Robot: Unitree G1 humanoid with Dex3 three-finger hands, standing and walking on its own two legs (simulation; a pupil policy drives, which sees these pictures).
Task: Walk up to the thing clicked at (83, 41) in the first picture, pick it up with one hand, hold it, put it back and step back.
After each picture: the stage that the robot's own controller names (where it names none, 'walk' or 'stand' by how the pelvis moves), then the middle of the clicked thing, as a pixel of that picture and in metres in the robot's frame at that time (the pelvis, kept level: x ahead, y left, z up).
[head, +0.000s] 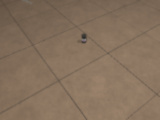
stand; (84, 38) +1.52 -0.03 -0.72
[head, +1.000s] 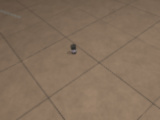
walk; (73, 49) +1.39 +0.20 -0.71
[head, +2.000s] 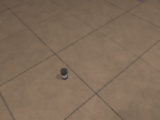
walk; (64, 73) +0.91 +0.24 -0.71
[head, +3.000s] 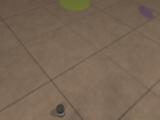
walk; (60, 110) +0.54 +0.19 -0.70
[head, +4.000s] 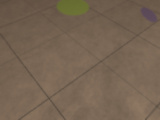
stand; out of the picture +0.35 +0.20 -0.71
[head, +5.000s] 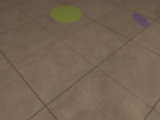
stand; out of the picture +0.33 +0.21 -0.72
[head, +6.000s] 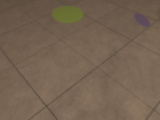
stand; out of the picture +0.33 +0.21 -0.73
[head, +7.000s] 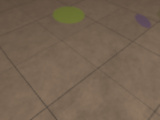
stand; out of the picture +0.32 +0.21 -0.73
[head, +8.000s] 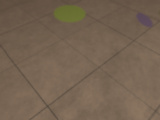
go down; out of the picture +0.32 +0.20 -0.73
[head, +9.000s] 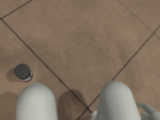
go down; (24, 73) +0.41 +0.24 -0.33
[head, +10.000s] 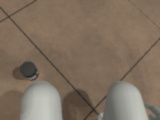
approach; (30, 71) +0.40 +0.25 -0.30
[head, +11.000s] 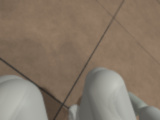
close in; out of the picture +0.37 +0.29 -0.22
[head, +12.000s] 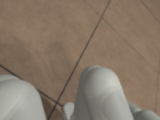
close; out of the picture +0.37 +0.29 -0.21
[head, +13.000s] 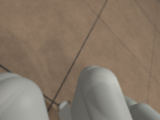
lift; out of the picture +0.36 +0.28 -0.22
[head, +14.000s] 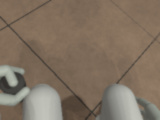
lift; (15, 88) +0.30 +0.25 -0.08
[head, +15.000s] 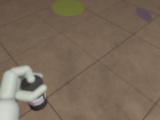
hold; (35, 93) +0.33 +0.18 +0.03
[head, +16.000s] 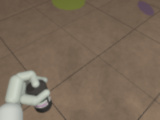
hold; (40, 96) +0.32 +0.17 -0.01
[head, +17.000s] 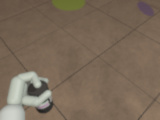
hold; (41, 97) +0.32 +0.17 -0.01
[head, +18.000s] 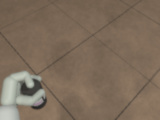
crouch; (35, 94) +0.33 +0.18 -0.07
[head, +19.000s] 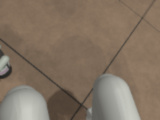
lower; out of the picture +0.42 +0.25 -0.14
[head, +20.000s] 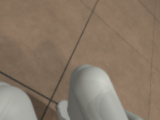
lower; out of the picture +0.39 +0.29 -0.22
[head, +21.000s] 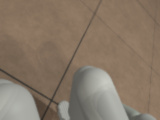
lower; out of the picture +0.38 +0.29 -0.22
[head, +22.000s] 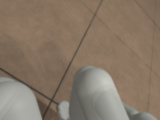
lower; out of the picture +0.38 +0.29 -0.22
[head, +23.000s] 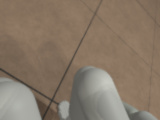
lower; out of the picture +0.37 +0.29 -0.22
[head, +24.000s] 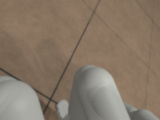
withdraw; out of the picture +0.36 +0.27 -0.22
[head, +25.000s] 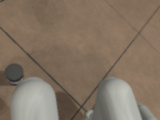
stand; (15, 75) +0.38 +0.25 -0.27
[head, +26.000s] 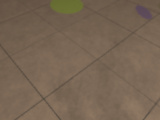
stand; out of the picture +0.32 +0.18 -0.64
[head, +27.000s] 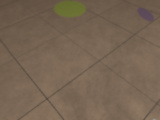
stand; out of the picture +0.35 +0.20 -0.66
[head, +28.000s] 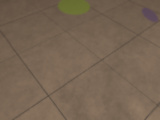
stand; out of the picture +0.35 +0.19 -0.67
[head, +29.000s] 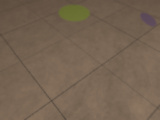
stand; out of the picture +0.35 +0.19 -0.72
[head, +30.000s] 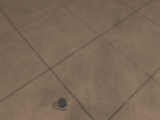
walk; (62, 104) +0.47 +0.15 -0.70
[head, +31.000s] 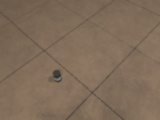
walk; (57, 76) +0.75 +0.25 -0.69
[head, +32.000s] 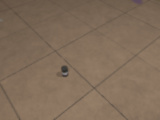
stand; (64, 71) +0.98 +0.19 -0.71
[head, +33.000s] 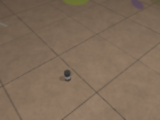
stand; (67, 75) +0.98 +0.18 -0.73
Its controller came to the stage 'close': yes
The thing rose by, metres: 0.69
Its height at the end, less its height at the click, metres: +0.00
